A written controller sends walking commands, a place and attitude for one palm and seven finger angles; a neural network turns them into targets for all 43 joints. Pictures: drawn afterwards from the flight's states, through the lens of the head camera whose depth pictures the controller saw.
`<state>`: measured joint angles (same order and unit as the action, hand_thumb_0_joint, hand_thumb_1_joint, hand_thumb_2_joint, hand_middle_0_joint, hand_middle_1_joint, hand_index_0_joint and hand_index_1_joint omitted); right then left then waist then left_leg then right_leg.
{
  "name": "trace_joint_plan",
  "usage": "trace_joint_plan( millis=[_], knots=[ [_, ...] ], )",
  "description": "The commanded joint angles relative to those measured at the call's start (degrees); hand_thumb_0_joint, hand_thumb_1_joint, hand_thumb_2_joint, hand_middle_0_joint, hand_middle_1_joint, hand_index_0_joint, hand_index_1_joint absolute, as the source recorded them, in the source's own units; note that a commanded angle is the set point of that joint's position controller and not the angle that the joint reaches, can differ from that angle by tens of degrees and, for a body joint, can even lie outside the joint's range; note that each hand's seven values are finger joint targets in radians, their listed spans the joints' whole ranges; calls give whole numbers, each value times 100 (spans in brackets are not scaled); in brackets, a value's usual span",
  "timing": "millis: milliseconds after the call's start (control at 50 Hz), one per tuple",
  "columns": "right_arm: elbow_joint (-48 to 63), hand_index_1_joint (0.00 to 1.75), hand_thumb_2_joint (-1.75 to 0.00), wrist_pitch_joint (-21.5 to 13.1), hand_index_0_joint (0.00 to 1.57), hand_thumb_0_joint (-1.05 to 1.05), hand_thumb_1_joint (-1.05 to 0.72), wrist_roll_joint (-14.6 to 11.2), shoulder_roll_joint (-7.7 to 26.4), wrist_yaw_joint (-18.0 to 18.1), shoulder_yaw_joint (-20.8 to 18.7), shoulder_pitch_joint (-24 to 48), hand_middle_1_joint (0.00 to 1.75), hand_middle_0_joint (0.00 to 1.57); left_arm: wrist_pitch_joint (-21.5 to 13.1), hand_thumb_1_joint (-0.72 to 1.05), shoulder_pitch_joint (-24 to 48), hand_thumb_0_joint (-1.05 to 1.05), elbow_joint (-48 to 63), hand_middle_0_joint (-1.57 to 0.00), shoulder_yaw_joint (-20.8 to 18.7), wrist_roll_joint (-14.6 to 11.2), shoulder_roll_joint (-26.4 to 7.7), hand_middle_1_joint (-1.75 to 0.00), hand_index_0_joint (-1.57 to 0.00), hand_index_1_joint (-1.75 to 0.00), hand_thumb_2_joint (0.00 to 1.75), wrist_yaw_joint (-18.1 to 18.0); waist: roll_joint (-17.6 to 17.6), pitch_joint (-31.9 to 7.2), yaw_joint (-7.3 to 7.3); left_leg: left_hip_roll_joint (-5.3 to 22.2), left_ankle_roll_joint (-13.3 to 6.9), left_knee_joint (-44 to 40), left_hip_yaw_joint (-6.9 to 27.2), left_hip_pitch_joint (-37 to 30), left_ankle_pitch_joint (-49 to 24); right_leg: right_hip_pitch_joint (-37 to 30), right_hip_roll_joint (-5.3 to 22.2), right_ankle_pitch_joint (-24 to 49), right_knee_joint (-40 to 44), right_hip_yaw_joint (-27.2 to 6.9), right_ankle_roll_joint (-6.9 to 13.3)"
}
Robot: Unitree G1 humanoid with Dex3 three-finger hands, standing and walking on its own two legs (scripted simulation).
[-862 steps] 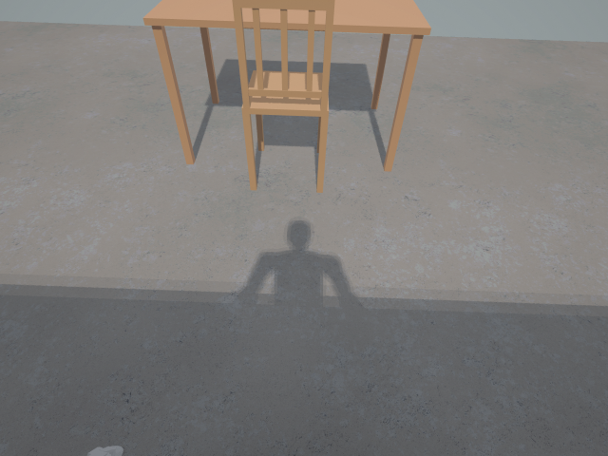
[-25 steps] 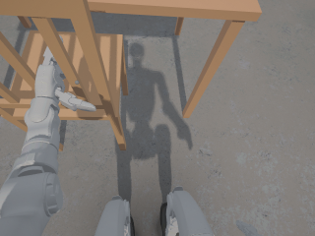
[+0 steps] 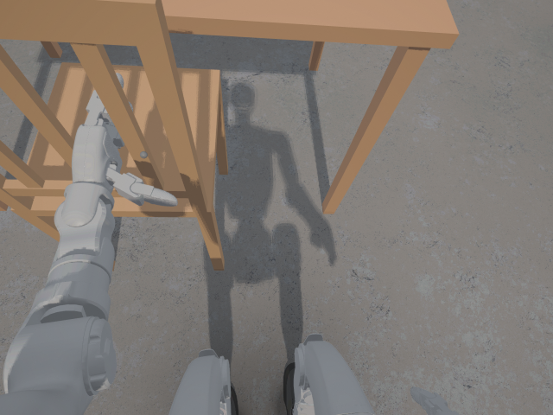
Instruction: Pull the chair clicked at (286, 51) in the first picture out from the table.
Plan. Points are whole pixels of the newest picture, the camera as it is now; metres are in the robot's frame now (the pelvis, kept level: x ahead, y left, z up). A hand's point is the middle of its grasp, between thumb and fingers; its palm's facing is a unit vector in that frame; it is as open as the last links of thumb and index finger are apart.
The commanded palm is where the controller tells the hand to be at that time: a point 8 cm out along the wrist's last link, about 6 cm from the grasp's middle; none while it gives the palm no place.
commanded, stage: hook a spindle and tug to test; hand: left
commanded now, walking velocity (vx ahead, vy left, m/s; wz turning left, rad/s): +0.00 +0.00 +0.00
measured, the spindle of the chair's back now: (52, 130) +0.50 +0.28 +0.05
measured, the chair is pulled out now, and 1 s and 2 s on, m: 0.00 0.00 0.07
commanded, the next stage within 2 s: step backward, pulling the chair out in 1.34 s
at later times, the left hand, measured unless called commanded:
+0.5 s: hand (149, 152) +0.48 +0.16 +0.03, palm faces -0.05 -1.00 -0.05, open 9.6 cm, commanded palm +0.45 +0.20 +0.03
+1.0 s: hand (150, 158) +0.47 +0.15 +0.03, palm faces -0.06 -1.00 -0.04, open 8.5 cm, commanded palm +0.43 +0.21 +0.03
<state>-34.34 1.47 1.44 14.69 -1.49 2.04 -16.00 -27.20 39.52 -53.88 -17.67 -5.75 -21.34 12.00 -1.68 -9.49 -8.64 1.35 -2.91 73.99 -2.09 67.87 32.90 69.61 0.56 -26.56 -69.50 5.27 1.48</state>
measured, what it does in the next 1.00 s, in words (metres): stands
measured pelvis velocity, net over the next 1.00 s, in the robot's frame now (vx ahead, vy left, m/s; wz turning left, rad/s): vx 0.01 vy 0.00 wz -0.01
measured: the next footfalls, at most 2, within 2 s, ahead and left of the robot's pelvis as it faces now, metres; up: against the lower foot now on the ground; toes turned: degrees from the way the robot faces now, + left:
none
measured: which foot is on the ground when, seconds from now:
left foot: down 0.00-1.00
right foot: down 0.00-1.00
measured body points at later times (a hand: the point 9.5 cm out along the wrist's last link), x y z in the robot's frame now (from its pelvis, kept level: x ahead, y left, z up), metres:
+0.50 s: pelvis +0.00 +0.00 +0.00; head +0.15 +0.02 +0.42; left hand +0.48 +0.21 +0.03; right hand +0.06 -0.26 -0.12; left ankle +0.01 +0.09 -0.62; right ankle +0.05 -0.11 -0.62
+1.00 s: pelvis +0.01 +0.00 +0.01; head +0.15 +0.01 +0.43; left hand +0.46 +0.21 +0.04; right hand +0.08 -0.26 -0.11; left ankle +0.01 +0.09 -0.62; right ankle +0.05 -0.11 -0.62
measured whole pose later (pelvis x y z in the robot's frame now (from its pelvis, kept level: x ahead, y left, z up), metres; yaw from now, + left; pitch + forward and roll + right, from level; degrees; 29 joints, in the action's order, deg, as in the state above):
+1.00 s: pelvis +0.01 +0.00 +0.01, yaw -1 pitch +27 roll -2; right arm -33.3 1.4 0.8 14.6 -2.1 1.5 -16.4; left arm -24.8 33.5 -47.5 -16.3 -7.1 -19.7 11.4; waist -1.7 -10.1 -8.5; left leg 1.6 -2.9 72.0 -2.9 65.3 33.4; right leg 67.7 0.0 -27.0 -68.1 4.3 1.4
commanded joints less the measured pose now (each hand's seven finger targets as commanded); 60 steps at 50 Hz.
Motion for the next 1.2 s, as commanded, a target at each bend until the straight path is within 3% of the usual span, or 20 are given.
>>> trace_joint_plan(
  millis=[0, 120, 160, 200, 240, 320, 380, 440, 520, 620, 640, 740, 760, 820, 840, 980, 1040, 1100, 1120, 1180],
  knots=[
    [343, 30, -90, -86, 20, 0, -90, -41, 1033, 92, -387, -722, 30, 20, -295, -50, 1943, 0, 865, -22, -146, -82, -1074, -57, -22, -57, 30, 13, -282, -2602, -71, -56, 194, -933, 611, -1670, -2078, -1702, -132, 1260, 749, -424, 26],
    [352, 30, -90, -129, 20, 0, -90, -11, 1003, 121, -371, -677, 30, 20, -466, -50, 2407, 0, 1122, -32, -140, -64, -1132, -90, -32, -90, 30, -33, -504, -2833, -78, -80, 194, -872, 608, -1753, -2069, -1697, -118, 1254, 694, -465, 39],
    [325, 30, -90, -150, 20, 0, -90, 2, 1010, 117, -392, -688, 30, 20, -546, -39, 2454, 0, 1270, -36, -59, -60, -1052, -101, -36, -101, 35, -23, -726, -3026, -75, -55, 244, -850, 681, -2102, -2362, -1511, -120, 1335, 629, -419, 52],
    [306, 30, -90, -145, 20, 0, -90, -5, 1028, 108, -388, -692, 30, 20, -516, -28, 2353, 0, 1122, -39, -108, -63, -1121, -112, -39, -112, 40, -10, -684, -2957, -62, -55, 241, -849, 654, -2001, -2285, -1548, -122, 1294, 660, -428, 52],
    [282, 30, -90, -127, 20, 0, -90, -9, 1034, 118, -383, -728, 30, 20, -427, -16, 2375, 0, 877, -43, -15, -46, -1026, -123, -43, -123, 44, 12, -506, -2795, -150, -55, 215, -858, 683, -1880, -2206, -1475, -124, 1247, 661, -406, 48],
    [341, 30, -90, -96, 20, 0, -90, -16, 1041, 130, -368, -737, 30, 20, -311, 6, 2287, 0, 797, -50, -251, -53, -1239, -145, -50, -145, 54, -11, -424, -2836, -45, -83, 186, -857, 613, -1637, -2108, -1722, -112, 1290, 670, -449, 38],
    [390, 30, -90, -101, 20, 0, -90, -3, 1008, 111, -372, -713, 30, 20, -376, 23, 2366, 0, 1174, -50, -141, -65, -1115, -145, -50, -145, 61, -40, -688, -3178, -22, -61, 222, -840, 648, -1983, -2454, -1681, -113, 1477, 617, -435, 46],
    [411, 30, -90, -110, 20, 0, -90, -3, 1004, 83, -405, -737, 30, 20, -413, 40, 2141, 0, 1362, -50, -99, -81, -1045, -145, -50, -145, 68, -76, -601, -3250, -20, -29, 254, -853, 688, -2151, -2662, -1707, -133, 1596, 609, -406, 55],
    [360, 30, -90, -84, 20, 0, -90, -27, 991, 66, -414, -758, 30, 20, -294, 62, 1876, 0, 1199, -50, -33, -78, -882, -145, -50, -145, 78, -143, -309, -2906, -51, -40, 214, -899, 612, -1853, -2433, -1812, -131, 1572, 710, -429, 19],
    [347, 30, -90, -106, 20, 0, -90, -27, 990, 81, -392, -726, 30, 20, -338, 90, 2019, 0, 1081, -50, -68, -24, -974, -145, -50, -145, 90, -167, -361, -2585, -49, -72, 199, -948, 577, -1628, -2000, -1730, -127, 1249, 752, -463, 34],
    [353, 30, -90, -119, 20, 0, -90, -20, 984, 89, -386, -717, 30, 20, -381, 90, 2153, 0, 1143, -50, 1, -35, -920, -145, -50, -145, 90, -163, -435, -2593, -87, -67, 197, -937, 603, -1701, -2052, -1630, -127, 1256, 719, -452, 46],
    [427, 30, -90, -134, 20, 0, -90, -14, 981, 50, -431, -715, 30, 20, -428, 90, 1599, 0, 1448, -50, 9, -112, -805, -145, -50, -145, 90, -122, -534, -3090, 56, -30, 269, -932, 654, -2170, -2714, -1742, -128, 1619, 630, -396, 58],
    [445, 30, -90, -134, 20, 0, -90, -35, 961, 31, -431, -694, 30, 20, -394, 90, 1452, 0, 1470, -50, 80, -140, -672, -145, -50, -145, 90, -108, -600, -3095, 90, -42, 273, -937, 616, -2190, -2740, -1774, -125, 1662, 670, -418, 50],
    [473, 30, -90, -132, 20, 0, -90, -61, 969, 33, -435, -655, 30, 20, -343, 90, 1281, 0, 1669, -50, 0, -191, -803, -145, -50, -145, 90, -99, -350, -2991, 115, -42, 242, -988, 575, -2005, -2573, -2034, -129, 1718, 734, -446, 45],
    [531, 30, -90, -144, 20, 0, -90, -61, 966, 26, -428, -646, 30, 20, -320, 90, 1073, 0, 1685, -50, -13, -207, -794, -145, -50, -145, 90, -102, -400, -3020, 179, -61, 236, -1000, 561, -1946, -2591, -2101, -132, 1747, 705, -455, 61],
    [553, 30, -90, -166, 20, 0, -90, -85, 936, 32, -445, -601, 30, 20, -271, 90, 549, 0, 1883, -50, -136, -248, -837, -145, -50, -145, 90, -103, -228, -2796, 229, -63, 219, -1012, 461, -1749, -2655, -2330, -117, 2020, 724, -497, 47],
    [610, 30, -90, -189, 20, 0, -90, -97, 927, 17, -460, -586, 30, 20, -250, 90, 288, 0, 2068, -50, 53, -288, -576, -145, -50, -145, 90, -79, -468, -2798, 254, -13, 273, -1036, 528, -2095, -3094, -2070, -110, 2048, 672, -430, 57],
    [618, 30, -90, -193, 20, 0, -90, -103, 921, -12, -492, -611, 30, 20, -189, 90, -41, 0, 2228, -50, 38, -331, -535, -145, -50, -145, 90, -97, -400, -2865, 317, 10, 307, -1032, 531, -2221, -3364, -2155, -114, 2182, 688, -418, 45],
    [621, 30, -90, -201, 20, 0, -90, -107, 907, -9, -496, -591, 30, 20, -179, 90, -38, 0, 2314, -50, 143, -349, -412, -145, -50, -145, 90, -102, -277, -2840, 259, 23, 301, -1035, 543, -2210, -3424, -2181, -109, 2259, 699, -410, 33],
    [638, 30, -90, -222, 20, 0, -90, -115, 900, -34, -522, -605, 30, 20, -134, 90, -273, 0, 2529, -50, 206, -363, -317, -145, -50, -145, 90, -124, -362, -2917, 312, 51, 332, -1028, 576, -2366, -3711, -2159, -104, 2349, 665, -387, 34]
  ],
)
